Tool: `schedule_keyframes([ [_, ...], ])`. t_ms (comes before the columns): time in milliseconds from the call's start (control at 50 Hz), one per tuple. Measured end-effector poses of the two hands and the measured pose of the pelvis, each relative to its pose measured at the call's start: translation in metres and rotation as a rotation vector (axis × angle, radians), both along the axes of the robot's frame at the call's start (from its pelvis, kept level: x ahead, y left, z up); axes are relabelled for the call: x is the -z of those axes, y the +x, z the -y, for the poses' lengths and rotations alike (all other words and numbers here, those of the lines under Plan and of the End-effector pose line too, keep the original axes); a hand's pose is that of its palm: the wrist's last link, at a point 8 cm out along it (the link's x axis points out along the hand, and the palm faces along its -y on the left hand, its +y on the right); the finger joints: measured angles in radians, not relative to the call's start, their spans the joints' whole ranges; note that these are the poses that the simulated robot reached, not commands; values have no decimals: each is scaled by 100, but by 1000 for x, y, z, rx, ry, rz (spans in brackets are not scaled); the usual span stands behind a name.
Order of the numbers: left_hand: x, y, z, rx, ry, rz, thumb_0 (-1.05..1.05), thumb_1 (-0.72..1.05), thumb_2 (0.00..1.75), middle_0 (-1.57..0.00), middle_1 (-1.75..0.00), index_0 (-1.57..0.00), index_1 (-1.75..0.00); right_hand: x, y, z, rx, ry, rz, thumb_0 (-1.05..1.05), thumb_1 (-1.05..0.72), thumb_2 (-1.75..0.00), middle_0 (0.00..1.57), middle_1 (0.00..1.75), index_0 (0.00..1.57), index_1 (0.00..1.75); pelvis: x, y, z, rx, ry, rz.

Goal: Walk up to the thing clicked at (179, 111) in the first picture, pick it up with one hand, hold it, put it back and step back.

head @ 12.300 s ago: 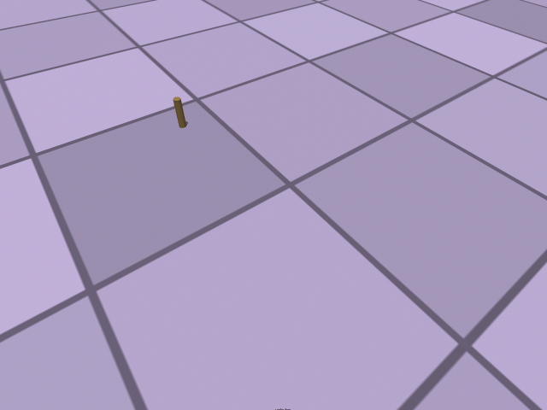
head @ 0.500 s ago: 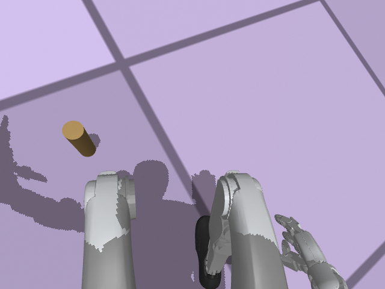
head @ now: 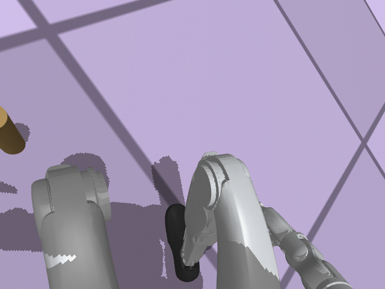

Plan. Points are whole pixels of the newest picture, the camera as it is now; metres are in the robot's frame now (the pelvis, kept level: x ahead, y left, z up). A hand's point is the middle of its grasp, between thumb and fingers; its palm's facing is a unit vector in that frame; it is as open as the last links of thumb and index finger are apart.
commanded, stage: close in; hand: left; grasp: from the side
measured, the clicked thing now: (3, 133) +0.41 +0.29 -0.19
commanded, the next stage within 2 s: close in 0.58 s
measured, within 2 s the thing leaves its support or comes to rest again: leaves its support in 1.80 s
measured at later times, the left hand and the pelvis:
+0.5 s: hand (0, 150) +0.37 +0.29 -0.17, palm faces +0.25 -0.97 +0.04, open 17.6 cm; pelvis -0.01 +0.01 -0.01, yaw -2 degrees
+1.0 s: hand (11, 142) +0.39 +0.27 -0.18, palm faces +0.28 -0.96 +0.01, open 13.1 cm; pelvis -0.01 +0.01 -0.01, yaw -3 degrees
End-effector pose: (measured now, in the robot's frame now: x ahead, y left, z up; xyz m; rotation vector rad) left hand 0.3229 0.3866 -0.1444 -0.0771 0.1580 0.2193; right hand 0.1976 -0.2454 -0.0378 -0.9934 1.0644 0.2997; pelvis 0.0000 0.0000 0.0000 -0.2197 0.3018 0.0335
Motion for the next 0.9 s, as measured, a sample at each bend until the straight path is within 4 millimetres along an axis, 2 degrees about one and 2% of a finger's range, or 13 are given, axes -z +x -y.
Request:
schedule_keyframes([
  [140, 17, 6, 23, -60, 11, 44, -2, -60, 2, -8, -9, -7, -10, -2, -8, -3, -43, -33, -31, 0, -94, -90, 20, 30, 21, 30, 7, -4, -1, 12, -18, 54],
  [340, 18, 10, 40, -17, 57, 76, -2, -59, 1, -7, -7, -7, -7, -6, -19, -2, -54, -69, -68, 0, -94, -90, 20, 30, 21, 30, 11, -8, -5, 14, -38, 88],
  [560, 25, 14, 56, -44, 43, 86, -2, -57, 4, -6, -6, -6, -6, -10, -26, -10, -75, -84, -83, 0, -93, -90, 20, 30, 21, 30, 12, -11, -7, 22, -53, 111],
  [760, 32, 21, 63, -48, 58, 95, -2, -47, 11, -8, -7, -7, -8, -9, -29, -16, -82, -97, -119, 0, -92, -90, 20, 30, 21, 30, 12, -11, -10, 26, -68, 114],
  [900, 35, 24, 65, -66, 67, 96, -1, -26, 25, -23, -20, -22, -22, -9, -29, -17, -85, -106, -141, 0, -90, -90, 20, 30, 21, 30, 11, -10, -10, 30, -75, 110],
])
